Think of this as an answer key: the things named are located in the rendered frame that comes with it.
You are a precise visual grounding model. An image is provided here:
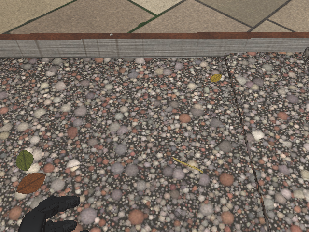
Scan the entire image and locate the robot left hand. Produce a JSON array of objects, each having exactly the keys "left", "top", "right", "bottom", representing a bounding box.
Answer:
[{"left": 17, "top": 195, "right": 89, "bottom": 232}]

